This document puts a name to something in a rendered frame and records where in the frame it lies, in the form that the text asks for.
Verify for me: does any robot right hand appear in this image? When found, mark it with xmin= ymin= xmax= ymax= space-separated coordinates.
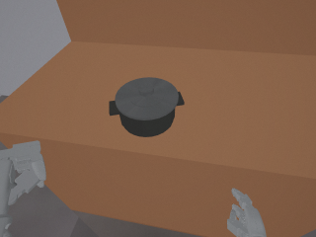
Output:
xmin=227 ymin=188 xmax=267 ymax=237

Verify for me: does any robot left hand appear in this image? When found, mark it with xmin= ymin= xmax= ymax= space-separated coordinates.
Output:
xmin=0 ymin=140 xmax=46 ymax=214

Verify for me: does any robot left forearm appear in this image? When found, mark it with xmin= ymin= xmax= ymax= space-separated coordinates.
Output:
xmin=0 ymin=214 xmax=13 ymax=237

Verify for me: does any knob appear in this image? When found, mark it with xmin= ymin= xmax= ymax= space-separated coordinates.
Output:
xmin=138 ymin=83 xmax=154 ymax=97

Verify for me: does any table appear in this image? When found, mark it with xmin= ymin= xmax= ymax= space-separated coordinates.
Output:
xmin=0 ymin=0 xmax=316 ymax=237

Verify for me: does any lid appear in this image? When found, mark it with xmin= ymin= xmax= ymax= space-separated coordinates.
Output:
xmin=115 ymin=77 xmax=179 ymax=120

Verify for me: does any pot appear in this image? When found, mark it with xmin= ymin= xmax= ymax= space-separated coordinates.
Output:
xmin=109 ymin=91 xmax=185 ymax=137

